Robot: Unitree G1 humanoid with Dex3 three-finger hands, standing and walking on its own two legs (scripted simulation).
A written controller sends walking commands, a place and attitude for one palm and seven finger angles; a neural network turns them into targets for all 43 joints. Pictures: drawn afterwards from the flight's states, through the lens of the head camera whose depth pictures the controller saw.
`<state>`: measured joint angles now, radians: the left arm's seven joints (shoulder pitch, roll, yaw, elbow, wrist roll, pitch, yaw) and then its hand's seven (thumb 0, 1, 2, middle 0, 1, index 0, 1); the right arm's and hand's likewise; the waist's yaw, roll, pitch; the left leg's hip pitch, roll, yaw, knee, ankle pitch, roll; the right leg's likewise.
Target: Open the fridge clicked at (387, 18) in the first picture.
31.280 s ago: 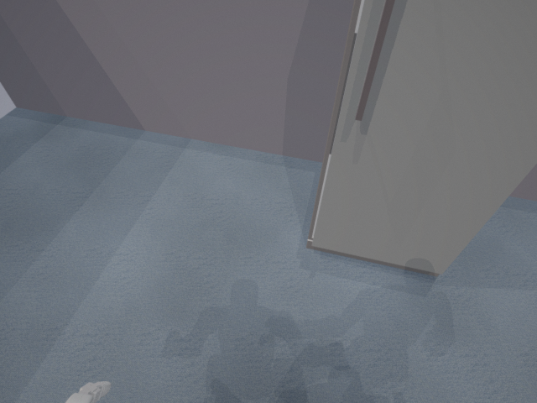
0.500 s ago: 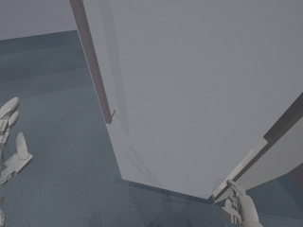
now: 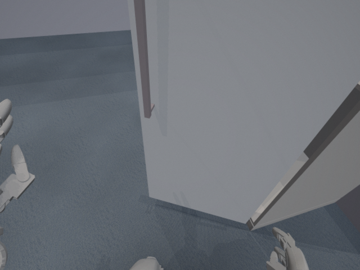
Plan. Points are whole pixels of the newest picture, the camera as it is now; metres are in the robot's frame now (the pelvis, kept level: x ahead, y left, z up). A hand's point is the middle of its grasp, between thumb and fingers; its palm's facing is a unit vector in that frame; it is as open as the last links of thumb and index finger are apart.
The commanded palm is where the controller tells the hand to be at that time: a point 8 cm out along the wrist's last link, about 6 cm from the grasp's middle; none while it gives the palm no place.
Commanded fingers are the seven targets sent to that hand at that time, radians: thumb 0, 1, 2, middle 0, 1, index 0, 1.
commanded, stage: step back with the hand held close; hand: left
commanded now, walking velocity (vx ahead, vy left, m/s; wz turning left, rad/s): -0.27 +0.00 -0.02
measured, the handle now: (145, 38) +0.54 +0.14 +0.24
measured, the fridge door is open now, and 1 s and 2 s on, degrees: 58 58 58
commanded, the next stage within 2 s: stop stepping back and stand still in 0.32 s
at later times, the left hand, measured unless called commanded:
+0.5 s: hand out of the picture +0.10 +0.27 +0.18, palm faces +0.38 -0.84 -0.40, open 7.4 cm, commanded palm +0.01 +0.31 +0.20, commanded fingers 0.00 0.90 0.90 -0.20 -0.30 -0.20 -0.30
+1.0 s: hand out of the picture -0.01 +0.28 +0.16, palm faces +0.42 -0.83 -0.36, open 7.4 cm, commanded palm -0.08 +0.32 +0.20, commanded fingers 0.00 0.90 0.90 -0.20 -0.30 -0.20 -0.30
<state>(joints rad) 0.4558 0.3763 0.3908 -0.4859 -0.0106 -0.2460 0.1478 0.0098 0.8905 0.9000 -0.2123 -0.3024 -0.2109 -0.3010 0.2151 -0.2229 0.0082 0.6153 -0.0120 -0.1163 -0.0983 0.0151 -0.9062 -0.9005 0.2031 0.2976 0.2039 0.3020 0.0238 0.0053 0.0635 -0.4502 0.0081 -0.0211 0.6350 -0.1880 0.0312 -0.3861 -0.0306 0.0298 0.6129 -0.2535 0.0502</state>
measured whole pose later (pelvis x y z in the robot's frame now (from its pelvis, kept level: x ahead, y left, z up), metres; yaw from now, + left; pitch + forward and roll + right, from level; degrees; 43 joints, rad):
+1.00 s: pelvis -0.23 +0.02 +0.01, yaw -2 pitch -2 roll +2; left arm 0.46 0.38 0.38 -0.39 -0.02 -0.16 0.16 0.01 0.90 0.90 -0.21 -0.30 -0.20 -0.30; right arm 0.29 -0.20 -0.01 0.68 -0.01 -0.16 -0.10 0.02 -0.91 -0.90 0.20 0.30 0.20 0.30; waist -0.04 -0.09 -0.04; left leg -0.24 0.04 0.09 0.58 -0.29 -0.02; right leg -0.35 -0.02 -0.03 0.84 -0.46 -0.01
